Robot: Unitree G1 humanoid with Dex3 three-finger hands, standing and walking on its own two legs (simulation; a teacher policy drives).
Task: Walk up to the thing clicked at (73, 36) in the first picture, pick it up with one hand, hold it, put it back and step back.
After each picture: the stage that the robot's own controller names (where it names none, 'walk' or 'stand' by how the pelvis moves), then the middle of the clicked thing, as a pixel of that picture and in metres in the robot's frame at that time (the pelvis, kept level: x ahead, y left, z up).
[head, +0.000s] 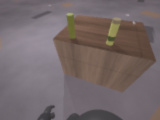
stand; (71, 26) +0.85 +0.29 +0.11
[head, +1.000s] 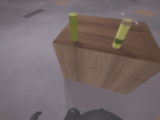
walk; (73, 28) +0.75 +0.23 +0.13
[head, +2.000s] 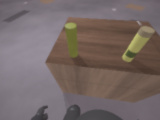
stand; (72, 42) +0.51 +0.19 +0.14
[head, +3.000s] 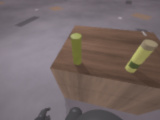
walk; (76, 50) +0.47 +0.17 +0.11
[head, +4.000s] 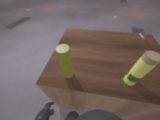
stand; (66, 63) +0.34 +0.19 +0.12
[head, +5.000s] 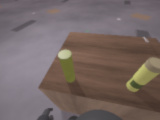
stand; (68, 68) +0.32 +0.18 +0.10
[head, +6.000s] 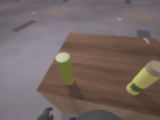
stand; (66, 71) +0.30 +0.19 +0.10
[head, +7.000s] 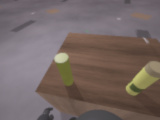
stand; (65, 71) +0.30 +0.19 +0.10
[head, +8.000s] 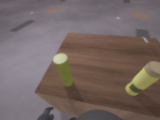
rise first; (64, 72) +0.29 +0.19 +0.10
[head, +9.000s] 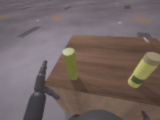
rise first; (71, 65) +0.35 +0.18 +0.11
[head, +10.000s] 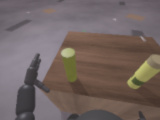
go down; (70, 67) +0.33 +0.16 +0.11
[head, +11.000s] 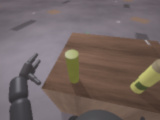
go down; (73, 68) +0.32 +0.15 +0.11
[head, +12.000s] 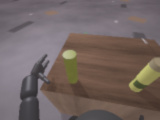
close in; (71, 69) +0.32 +0.16 +0.11
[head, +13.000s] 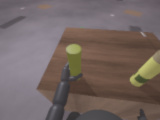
close; (75, 65) +0.33 +0.12 +0.14
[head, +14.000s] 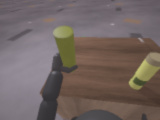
lift; (67, 54) +0.29 +0.14 +0.28
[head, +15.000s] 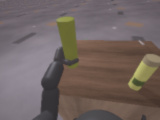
lift; (69, 46) +0.31 +0.14 +0.31
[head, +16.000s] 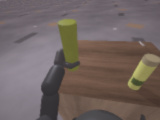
hold; (70, 49) +0.29 +0.13 +0.31
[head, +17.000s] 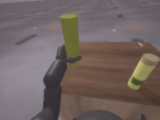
hold; (72, 44) +0.31 +0.13 +0.33
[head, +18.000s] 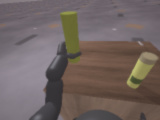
crouch; (72, 40) +0.34 +0.13 +0.33
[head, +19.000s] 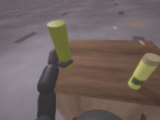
crouch; (63, 49) +0.30 +0.18 +0.30
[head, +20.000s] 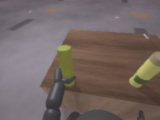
lower; (67, 67) +0.30 +0.18 +0.14
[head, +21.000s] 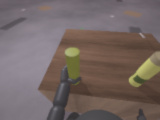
lower; (73, 68) +0.31 +0.13 +0.13
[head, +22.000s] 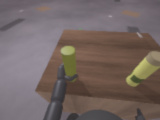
lower; (70, 66) +0.33 +0.15 +0.12
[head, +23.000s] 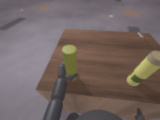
lower; (70, 65) +0.33 +0.15 +0.13
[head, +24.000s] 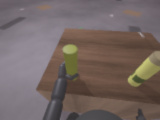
lower; (71, 65) +0.33 +0.15 +0.13
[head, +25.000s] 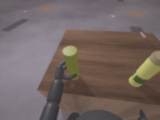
sink last; (72, 65) +0.33 +0.14 +0.13
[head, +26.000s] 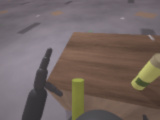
sink last; (78, 101) +0.16 +0.10 +0.01
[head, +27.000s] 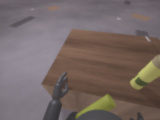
stand; (94, 110) +0.15 -0.01 -0.05
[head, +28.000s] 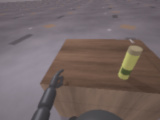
stand; out of the picture +0.21 +0.09 -0.67
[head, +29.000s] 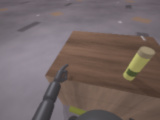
stand; (78, 111) +0.27 +0.13 -0.74
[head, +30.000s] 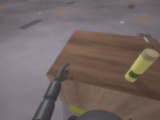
stand; (78, 110) +0.27 +0.12 -0.74
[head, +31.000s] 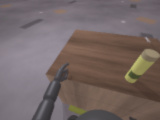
stand; (77, 110) +0.26 +0.13 -0.74
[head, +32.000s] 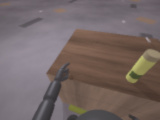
stand; (77, 110) +0.26 +0.12 -0.74
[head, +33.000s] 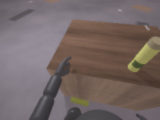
walk; (79, 101) +0.30 +0.09 -0.73
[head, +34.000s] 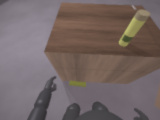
walk; (77, 83) +0.44 +0.11 -0.73
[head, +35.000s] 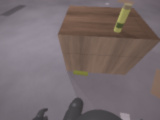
walk; (80, 73) +0.72 +0.15 -0.72
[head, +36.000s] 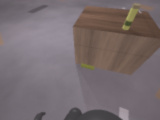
stand; (87, 66) +0.91 +0.09 -0.73
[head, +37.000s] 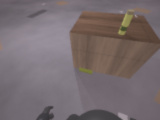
stand; (85, 70) +0.86 +0.11 -0.75
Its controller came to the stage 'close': yes
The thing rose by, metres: 0.22
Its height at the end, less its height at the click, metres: -0.85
